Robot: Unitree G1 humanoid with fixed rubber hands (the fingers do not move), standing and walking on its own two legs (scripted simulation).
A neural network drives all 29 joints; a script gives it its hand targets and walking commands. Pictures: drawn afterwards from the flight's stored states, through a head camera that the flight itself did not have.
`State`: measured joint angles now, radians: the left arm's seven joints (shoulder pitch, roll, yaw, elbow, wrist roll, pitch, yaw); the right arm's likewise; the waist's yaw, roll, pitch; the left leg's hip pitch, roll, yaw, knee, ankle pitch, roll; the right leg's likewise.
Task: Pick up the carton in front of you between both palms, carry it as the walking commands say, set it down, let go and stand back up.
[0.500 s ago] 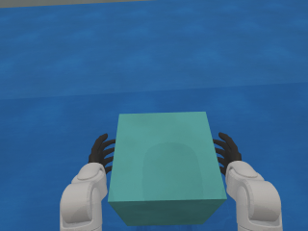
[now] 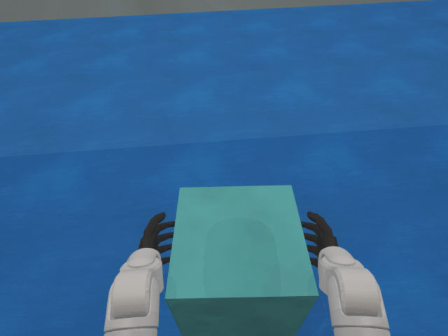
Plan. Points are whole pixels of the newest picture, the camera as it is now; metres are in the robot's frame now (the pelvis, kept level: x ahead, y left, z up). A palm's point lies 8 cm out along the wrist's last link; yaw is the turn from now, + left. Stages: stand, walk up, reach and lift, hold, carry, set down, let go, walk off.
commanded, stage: carry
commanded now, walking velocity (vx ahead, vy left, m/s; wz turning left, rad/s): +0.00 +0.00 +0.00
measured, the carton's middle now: (237, 267) +0.29 +0.00 -0.03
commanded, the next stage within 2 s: hold in 1.56 s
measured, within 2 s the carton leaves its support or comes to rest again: neither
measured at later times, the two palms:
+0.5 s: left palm (152, 270) +0.25 +0.14 +0.04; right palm (335, 269) +0.24 -0.16 +0.04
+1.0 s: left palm (155, 284) +0.23 +0.13 +0.04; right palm (343, 282) +0.22 -0.16 +0.04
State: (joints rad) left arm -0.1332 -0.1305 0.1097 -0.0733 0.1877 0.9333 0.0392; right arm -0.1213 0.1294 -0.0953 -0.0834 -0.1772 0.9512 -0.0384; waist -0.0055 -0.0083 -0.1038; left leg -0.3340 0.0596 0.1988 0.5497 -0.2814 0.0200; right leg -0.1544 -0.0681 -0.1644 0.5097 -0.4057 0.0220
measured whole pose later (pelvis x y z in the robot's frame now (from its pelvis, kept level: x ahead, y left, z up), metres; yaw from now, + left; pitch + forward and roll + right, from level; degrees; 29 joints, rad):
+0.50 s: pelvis -0.04 -0.01 +0.00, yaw +0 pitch +2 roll +0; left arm -0.22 -0.14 0.18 0.17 0.24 0.72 0.02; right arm -0.21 0.14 -0.17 0.17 -0.23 0.73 -0.01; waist 0.00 0.00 -0.10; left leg -0.35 0.08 0.20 0.53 -0.21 0.02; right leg -0.18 -0.05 -0.17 0.52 -0.37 -0.01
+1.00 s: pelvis -0.06 -0.02 +0.00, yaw +0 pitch +2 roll +0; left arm -0.22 -0.14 0.18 0.17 0.24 0.73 0.02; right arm -0.21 0.14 -0.17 0.16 -0.24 0.75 -0.01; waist 0.00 0.00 -0.09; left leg -0.37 0.09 0.19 0.51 -0.17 0.01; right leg -0.21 -0.03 -0.17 0.53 -0.35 -0.03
